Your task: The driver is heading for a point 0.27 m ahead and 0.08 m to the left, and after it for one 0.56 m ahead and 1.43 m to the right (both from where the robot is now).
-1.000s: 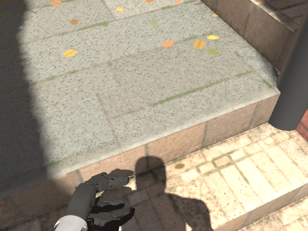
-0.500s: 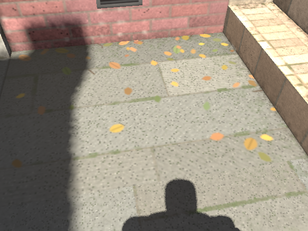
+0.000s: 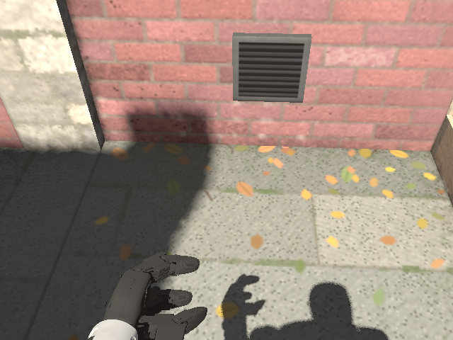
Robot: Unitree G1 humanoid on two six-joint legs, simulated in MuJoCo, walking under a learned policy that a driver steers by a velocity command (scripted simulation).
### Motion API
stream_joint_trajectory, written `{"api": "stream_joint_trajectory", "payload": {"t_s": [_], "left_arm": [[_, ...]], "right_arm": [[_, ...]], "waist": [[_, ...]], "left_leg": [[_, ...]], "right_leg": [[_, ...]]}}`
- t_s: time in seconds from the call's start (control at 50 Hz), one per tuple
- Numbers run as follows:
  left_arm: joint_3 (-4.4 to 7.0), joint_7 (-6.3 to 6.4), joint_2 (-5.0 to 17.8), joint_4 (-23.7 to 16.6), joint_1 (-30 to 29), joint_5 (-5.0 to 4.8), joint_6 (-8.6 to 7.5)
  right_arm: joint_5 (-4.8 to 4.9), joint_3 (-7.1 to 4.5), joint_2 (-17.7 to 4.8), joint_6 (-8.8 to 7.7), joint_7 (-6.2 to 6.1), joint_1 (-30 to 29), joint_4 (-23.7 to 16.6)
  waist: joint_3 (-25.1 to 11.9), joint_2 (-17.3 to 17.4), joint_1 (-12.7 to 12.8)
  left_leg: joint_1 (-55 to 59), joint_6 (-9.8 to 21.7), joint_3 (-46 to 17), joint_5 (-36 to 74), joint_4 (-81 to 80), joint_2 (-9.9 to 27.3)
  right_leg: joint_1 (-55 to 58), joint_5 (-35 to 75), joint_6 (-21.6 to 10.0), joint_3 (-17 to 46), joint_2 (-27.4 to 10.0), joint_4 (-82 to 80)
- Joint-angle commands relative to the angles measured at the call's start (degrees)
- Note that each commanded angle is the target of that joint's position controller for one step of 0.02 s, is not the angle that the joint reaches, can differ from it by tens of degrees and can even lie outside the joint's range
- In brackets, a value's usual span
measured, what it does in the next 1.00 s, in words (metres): climbs, turning right: left foot, then right foot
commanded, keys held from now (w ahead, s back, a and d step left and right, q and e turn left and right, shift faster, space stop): w+q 0.08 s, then e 0.92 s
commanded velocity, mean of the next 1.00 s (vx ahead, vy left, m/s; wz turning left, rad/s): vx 0.16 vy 0.00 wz -0.23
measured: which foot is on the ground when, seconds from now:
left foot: down 0.00-0.00, up 0.02-0.40, down 0.42-0.80, up 0.82-1.00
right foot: down 0.00-0.44, up 0.46-0.78, down 0.80-1.00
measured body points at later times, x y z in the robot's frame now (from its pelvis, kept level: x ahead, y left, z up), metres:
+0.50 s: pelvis +0.19 -0.01 +0.15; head +0.21 -0.01 +0.60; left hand +0.29 +0.24 +0.03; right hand +0.46 -0.24 +0.10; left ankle +0.27 +0.10 -0.58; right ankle +0.12 -0.12 -0.55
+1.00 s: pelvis +0.19 -0.05 +0.15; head +0.21 -0.09 +0.60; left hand +0.40 +0.16 +0.07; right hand +0.27 -0.36 +0.03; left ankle +0.24 +0.09 -0.49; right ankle +0.20 -0.15 -0.58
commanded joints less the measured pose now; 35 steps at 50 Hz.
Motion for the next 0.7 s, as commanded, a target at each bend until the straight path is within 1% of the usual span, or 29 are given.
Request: {"api": "stream_joint_trajectory", "payload": {"t_s": [0.02,0.04,0.06,0.08,0.1,0.12,0.16,0.18,0.2,0.22,0.24,0.26,0.28,0.32,0.36,0.4,0.42,0.44,0.46,0.48,0.5,0.52,0.54,0.56,0.58,0.64,0.66,0.68,0.7], "left_arm": [[6.11,0.84,18.51,7.27,37.16,1.96,-0.05],[6.69,1.0,19.46,9.31,33.83,0.49,-1.66],[6.08,0.83,15.89,9.29,26.23,-1.56,-1.84],[4.51,0.87,8.18,11.55,22.86,-1.11,-1.57],[2.71,1.26,0.6,12.87,20.62,-1.16,-1.41],[2.06,2.03,-2.99,13.78,17.75,-1.53,-1.78],[2.63,2.55,-2.08,13.98,14.61,-1.24,-3.43],[3.5,1.95,1.19,12.64,11.89,-1.21,-3.89],[3.37,1.31,1.01,11.82,8.21,-1.29,-4.36],[3.29,1.03,3.31,9.42,4.16,-1.86,-5.62],[4.03,0.7,6.18,9.08,5.0,-1.39,-6.64],[4.7,0.05,9.07,8.0,5.8,-2.09,-6.9],[5.87,-0.26,11.83,8.78,10.92,-2.09,-7.39],[8.08,-0.52,15.35,11.22,22.55,-1.79,-7.53],[9.3,-0.76,15.07,11.26,26.29,-1.55,-6.55],[9.58,-0.77,12.38,10.86,26.3,-2.26,-5.09],[9.62,-0.96,11.29,10.04,25.32,-2.91,-4.46],[9.3,-0.75,9.19,8.48,25.11,-3.83,-4.09],[7.51,0.76,3.79,7.69,32.73,-3.65,-4.11],[7.62,1.43,6.31,5.6,29.96,-2.83,-4.28],[9.36,1.26,10.86,5.02,23.15,-1.31,-3.34],[9.63,1.61,11.15,5.87,24.06,-0.63,-2.42],[10.0,1.99,11.0,6.81,26.64,0.08,-2.1],[9.62,1.84,10.04,5.84,26.03,0.81,-2.1],[9.21,1.02,8.98,4.61,24.63,0.84,-2.14],[8.86,-1.27,9.19,2.92,24.17,-0.93,-1.8],[8.86,1.45,7.91,-0.52,18.7,-7.48,0.77],[7.9,2.51,7.34,-1.52,17.02,-6.64,1.39],[8.04,2.67,8.0,-1.98,18.35,-5.48,1.85]], "right_arm": [[-0.45,-2.92,-4.89,-0.39,0.97,-5.69,-5.04],[0.14,-3.5,-5.2,0.06,1.1,-8.01,-4.44],[0.12,-3.87,-5.74,0.43,0.46,-6.77,-2.3],[-0.65,-3.44,-4.24,0.6,-0.65,-9.0,-3.73],[-0.71,-2.99,-3.84,1.34,-0.99,-12.73,-5.72],[-0.62,-2.55,-2.54,2.17,-1.37,-15.52,-7.4],[0.27,-2.08,-3.68,2.6,-1.99,-18.3,-9.29],[1.17,-2.47,-4.78,2.07,-2.05,-21.52,-11.32],[1.31,-2.06,-5.29,1.85,-1.3,-24.27,-12.99],[-0.02,-2.09,-5.62,1.38,-0.55,-23.28,-12.94],[0.74,-2.84,-8.26,0.79,-0.31,-24.23,-13.45],[0.19,-2.88,-9.21,0.48,-0.28,-25.23,-14.57],[0.96,-3.09,-9.4,0.63,-0.58,-28.47,-15.75],[1.62,-3.75,-10.73,1.38,-2.05,-33.0,-18.83],[0.9,-4.4,-10.51,1.29,-3.92,-35.94,-20.42],[0.8,-5.01,-10.99,0.62,-5.67,-35.28,-21.29],[1.92,-5.55,-12.04,0.05,-6.44,-32.2,-20.51],[2.7,-6.6,-15.45,-0.86,-7.45,-28.21,-20.26],[3.07,-7.33,-19.14,-1.28,-8.16,-27.48,-21.44],[1.67,-7.18,-17.29,-0.81,-8.67,-19.96,-21.14],[-0.47,-7.79,-16.25,-0.8,-9.89,-18.26,-19.98],[0.35,-8.1,-15.79,-0.51,-10.33,-23.46,-21.03],[1.19,-7.2,-12.7,0.14,-10.2,-28.43,-22.91],[1.97,-6.16,-9.68,0.7,-9.86,-31.07,-23.5],[1.6,-5.94,-9.5,1.16,-9.75,-32.56,-24.36],[0.72,-6.59,-11.34,0.96,-9.42,-35.92,-25.91],[2.86,-5.63,-11.48,2.58,-8.74,-30.38,-23.14],[2.91,-5.95,-11.56,3.58,-8.68,-27.2,-22.71],[2.77,-6.4,-13.52,4.53,-8.71,-25.48,-22.46]], "waist": [[-14.23,-26.2,18.37],[2.11,-19.09,15.85],[6.02,-13.5,11.29],[5.41,-4.6,7.64],[3.62,-2.52,5.45],[5.15,-0.92,2.62],[4.81,-2.2,0.23],[4.52,-4.37,0.01],[3.21,-1.98,-0.98],[2.69,-4.35,-3.73],[2.17,-3.3,-2.46],[1.22,-4.93,-2.1],[2.5,-5.08,0.05],[3.48,-6.69,4.19],[3.01,-9.36,5.6],[2.87,-9.16,4.92],[1.41,-8.56,3.47],[-4.63,-6.48,3.35],[-15.81,4.19,7.04],[-15.53,11.88,2.86],[-7.21,7.69,-0.06],[-3.71,3.33,2.28],[-2.14,1.95,5.12],[-0.48,0.83,6.47],[-0.88,0.48,7.15],[0.51,-1.41,8.82],[2.53,-0.09,7.34],[1.86,0.39,5.36],[0.96,2.51,5.32]], "left_leg": [[-45.65,2.06,-2.18,5.25,61.66,-7.43],[-54.22,3.29,1.16,11.85,71.9,-3.22],[-51.25,3.45,4.0,15.32,75.46,-0.93],[-49.81,4.89,4.76,14.29,75.4,0.3],[-47.05,5.75,4.77,13.64,77.03,1.9],[-46.63,6.18,4.77,11.24,73.36,3.22],[-46.16,4.76,5.07,9.21,63.24,3.48],[-42.73,2.96,7.33,5.85,58.44,2.88],[-37.46,0.33,9.28,5.98,46.46,5.97],[-29.16,-2.05,12.98,7.26,38.29,7.87],[-22.02,-3.79,15.29,11.88,36.32,7.35],[-16.85,-6.22,15.19,10.8,27.04,7.61],[-16.81,-7.82,17.14,10.02,21.93,5.4],[-22.36,-7.3,18.37,10.6,12.85,2.99],[-26.29,-6.14,17.97,9.25,5.97,2.37],[-24.24,-2.93,17.0,12.47,-3.73,3.42],[-16.66,-0.02,16.9,21.18,-8.11,3.62],[-3.39,5.45,15.62,37.06,-6.82,6.42],[18.41,18.9,5.08,58.21,-2.96,18.47],[26.53,25.22,-8.47,54.45,-10.33,28.0],[19.39,19.47,-6.35,38.96,-14.19,26.99],[10.98,14.18,-0.93,27.12,-15.61,23.99],[4.22,11.78,2.94,22.35,-17.67,22.47],[-0.25,10.32,7.12,22.2,-19.05,20.67],[-3.59,9.97,10.62,24.23,-19.7,19.11],[-6.77,7.36,19.44,21.09,-20.36,15.09],[1.44,7.57,18.5,25.99,-15.74,16.84],[0.52,8.27,18.6,31.11,-14.46,17.83],[0.45,9.42,17.37,32.36,-14.16,19.66]], "right_leg": [[60.17,-16.68,-19.14,66.12,-18.92,-51.27],[46.75,-34.57,-15.03,59.77,-16.6,-53.44],[37.34,-26.29,-15.07,50.76,-17.35,-51.53],[34.63,-15.48,-14.27,41.84,-17.81,-50.12],[32.48,-4.51,-13.52,37.74,-17.61,-50.52],[29.94,3.05,-11.86,32.11,-15.29,-51.55],[30.29,19.06,-9.89,21.28,-11.31,-54.47],[30.86,27.19,-9.13,14.04,-8.83,-56.33],[29.75,30.46,-7.18,8.21,-7.05,-57.88],[28.0,40.02,-4.94,3.92,-5.0,-60.36],[24.64,43.18,-2.55,0.57,-2.04,-61.83],[27.09,47.48,-3.12,-0.27,-3.03,-60.64],[31.62,51.89,-3.54,1.19,-3.64,-59.38],[45.39,59.59,-5.01,5.05,-6.42,-55.83],[55.51,65.29,-7.88,8.89,-8.81,-52.39],[59.7,62.59,-8.95,13.06,-10.27,-49.51],[57.08,62.91,-8.03,13.91,-9.76,-47.98],[53.4,58.32,-5.04,11.45,-6.0,-43.31],[39.26,37.15,1.61,6.87,-0.76,-33.7],[24.51,-3.17,5.69,3.66,6.7,-24.07],[17.9,-9.39,6.02,7.1,3.63,-10.14],[17.93,-3.64,6.2,9.3,1.12,-3.1],[20.56,-0.2,5.95,10.6,0.25,-2.92],[22.95,1.83,5.66,10.45,0.24,-3.37],[25.86,3.42,5.79,8.7,0.57,-0.85],[30.56,6.61,6.01,6.27,-0.06,-8.45],[24.26,5.38,5.13,7.97,-4.22,-23.15],[27.91,3.74,5.03,6.25,-3.36,-28.18],[30.84,4.75,5.01,4.95,-2.8,-31.32]]}}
